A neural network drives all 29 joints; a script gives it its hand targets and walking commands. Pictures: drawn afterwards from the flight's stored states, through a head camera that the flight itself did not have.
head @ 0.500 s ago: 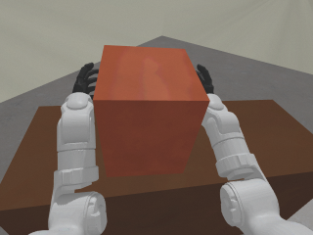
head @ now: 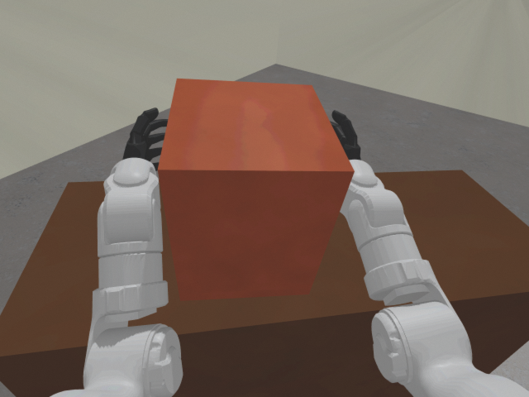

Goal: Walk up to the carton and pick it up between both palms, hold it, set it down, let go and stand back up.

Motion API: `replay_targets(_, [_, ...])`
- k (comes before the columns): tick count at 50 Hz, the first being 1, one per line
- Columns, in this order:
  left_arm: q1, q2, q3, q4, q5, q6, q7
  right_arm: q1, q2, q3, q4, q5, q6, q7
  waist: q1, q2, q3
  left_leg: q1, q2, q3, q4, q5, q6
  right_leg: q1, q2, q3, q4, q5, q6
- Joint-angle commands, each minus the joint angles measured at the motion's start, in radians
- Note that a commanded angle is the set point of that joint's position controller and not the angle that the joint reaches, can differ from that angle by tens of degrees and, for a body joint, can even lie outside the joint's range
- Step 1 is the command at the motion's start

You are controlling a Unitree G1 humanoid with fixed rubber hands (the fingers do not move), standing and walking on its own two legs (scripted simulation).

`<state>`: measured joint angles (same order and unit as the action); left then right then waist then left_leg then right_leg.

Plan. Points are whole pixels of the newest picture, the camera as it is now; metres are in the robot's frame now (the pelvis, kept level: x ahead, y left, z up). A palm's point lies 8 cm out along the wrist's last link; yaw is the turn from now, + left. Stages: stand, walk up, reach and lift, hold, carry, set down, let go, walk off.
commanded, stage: hold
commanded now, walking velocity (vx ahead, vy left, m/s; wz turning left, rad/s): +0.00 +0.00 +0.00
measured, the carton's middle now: (246, 192) +0.36 +0.01 +0.19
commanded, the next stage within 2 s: none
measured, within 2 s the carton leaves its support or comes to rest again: neither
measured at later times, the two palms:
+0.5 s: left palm (154, 161) +0.36 +0.14 +0.24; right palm (357, 164) +0.36 -0.15 +0.24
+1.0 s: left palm (150, 162) +0.36 +0.14 +0.24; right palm (353, 164) +0.37 -0.15 +0.24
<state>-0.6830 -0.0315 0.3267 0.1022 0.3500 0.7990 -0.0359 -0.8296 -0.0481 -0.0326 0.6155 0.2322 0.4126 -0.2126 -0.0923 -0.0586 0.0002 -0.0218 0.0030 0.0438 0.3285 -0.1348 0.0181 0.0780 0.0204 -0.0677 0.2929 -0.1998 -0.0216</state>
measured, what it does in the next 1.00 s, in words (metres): stands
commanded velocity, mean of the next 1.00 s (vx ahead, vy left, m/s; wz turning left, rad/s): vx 0.00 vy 0.00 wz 0.00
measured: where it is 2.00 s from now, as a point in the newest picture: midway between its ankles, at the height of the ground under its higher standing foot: outside the picture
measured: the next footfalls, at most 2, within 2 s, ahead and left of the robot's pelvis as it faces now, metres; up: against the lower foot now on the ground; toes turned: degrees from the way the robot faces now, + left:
none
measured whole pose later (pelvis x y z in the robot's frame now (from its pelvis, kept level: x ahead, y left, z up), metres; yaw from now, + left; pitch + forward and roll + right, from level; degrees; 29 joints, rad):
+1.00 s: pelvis +0.00 -0.01 +0.00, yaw +0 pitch -9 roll +0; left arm -0.71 -0.02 0.35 0.15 0.35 0.79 -0.05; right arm -0.86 -0.06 -0.02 0.67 0.25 0.40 -0.22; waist -0.10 -0.06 -0.02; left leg -0.04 0.01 0.04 0.32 -0.12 0.00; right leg 0.05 0.03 -0.07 0.31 -0.20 -0.03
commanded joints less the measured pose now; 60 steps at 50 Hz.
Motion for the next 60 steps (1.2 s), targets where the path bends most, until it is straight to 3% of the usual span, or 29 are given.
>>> replay_targets(1, [-0.669, -0.493, -0.452, -0.027, -0.155, -0.040, -0.141, -0.707, 0.580, 0.312, -0.260, 0.080, -0.042, 0.069, -0.006, 0.069, -0.288, 0.156, -0.022, -0.015, -0.025, 0.140, -0.017, -0.090, 0.019, 0.008, -0.059, 0.183, 0.087])
replay_targets(5, [-0.675, -0.492, -0.449, -0.021, -0.155, -0.043, -0.141, -0.711, 0.583, 0.312, -0.255, 0.081, -0.042, 0.068, -0.005, 0.069, -0.290, 0.154, -0.023, -0.015, -0.026, 0.136, -0.015, -0.093, 0.019, 0.009, -0.060, 0.178, 0.088])
replay_targets(6, [-0.717, -0.508, -0.464, -0.054, -0.154, -0.047, -0.130, -0.688, 0.531, 0.285, -0.182, 0.081, -0.035, 0.080, -0.031, 0.110, -0.290, 0.194, -0.004, -0.017, -0.033, 0.168, -0.043, -0.149, 0.038, -0.008, -0.053, 0.142, 0.073])
replay_targets(8, [-0.718, -0.507, -0.465, -0.037, -0.164, -0.044, -0.121, -0.715, 0.527, 0.274, -0.200, 0.077, -0.045, 0.096, -0.020, 0.103, -0.300, 0.203, -0.001, -0.013, -0.024, 0.171, -0.042, -0.166, 0.039, -0.010, -0.066, 0.095, 0.066])
replay_targets(15, [-0.715, -0.496, -0.425, 0.007, -0.149, -0.047, -0.122, -0.735, 0.550, 0.281, -0.181, 0.079, -0.052, 0.095, -0.005, 0.074, -0.298, 0.181, -0.012, -0.007, -0.030, 0.135, -0.020, -0.143, 0.028, 0.001, -0.064, 0.128, 0.080])
replay_targets(21, [-0.698, -0.489, -0.409, 0.004, -0.143, -0.051, -0.125, -0.741, 0.568, 0.316, -0.213, 0.103, -0.057, 0.080, 0.007, 0.063, -0.333, 0.193, -0.023, -0.005, -0.011, 0.177, -0.012, -0.113, 0.025, 0.009, -0.055, 0.212, 0.093])
replay_targets(35, [-0.711, -0.481, -0.416, 0.000, -0.150, -0.056, -0.140, -0.712, 0.577, 0.310, -0.210, 0.096, -0.038, 0.063, -0.014, 0.059, -0.292, 0.178, -0.027, -0.006, -0.022, 0.130, -0.010, -0.139, 0.016, 0.012, -0.064, 0.204, 0.100])
replay_targets(53, [-0.699, -0.484, -0.417, -0.005, -0.144, -0.049, -0.133, -0.710, 0.558, 0.303, -0.197, 0.099, -0.038, 0.073, -0.008, 0.074, -0.294, 0.189, -0.020, -0.008, -0.021, 0.151, -0.018, -0.146, 0.025, 0.004, -0.064, 0.161, 0.089])
replay_targets(54, [-0.702, -0.487, -0.421, -0.011, -0.148, -0.050, -0.133, -0.725, 0.563, 0.310, -0.214, 0.102, -0.043, 0.075, -0.001, 0.073, -0.310, 0.190, -0.021, -0.008, -0.019, 0.157, -0.016, -0.142, 0.027, 0.003, -0.065, 0.158, 0.088])
replay_targets(55, [-0.681, -0.464, -0.392, 0.013, -0.144, -0.051, -0.143, -0.778, 0.647, 0.366, -0.315, 0.101, -0.057, 0.060, 0.058, 0.018, -0.352, 0.161, -0.052, -0.018, 0.005, 0.162, 0.019, -0.060, -0.010, 0.018, -0.076, 0.246, 0.120])
replay_targets(56, [-0.676, -0.459, -0.406, 0.020, -0.148, -0.059, -0.142, -0.750, 0.626, 0.365, -0.298, 0.109, -0.052, 0.049, 0.021, 0.029, -0.353, 0.178, -0.047, -0.021, -0.012, 0.155, 0.016, -0.069, 0.002, 0.025, -0.054, 0.328, 0.127])
replay_targets(60, [-0.680, -0.485, -0.432, -0.008, -0.146, -0.053, -0.150, -0.714, 0.602, 0.341, -0.269, 0.104, -0.040, 0.043, 0.001, 0.057, -0.293, 0.168, -0.040, -0.017, -0.021, 0.139, -0.007, -0.095, 0.005, 0.016, -0.059, 0.244, 0.115])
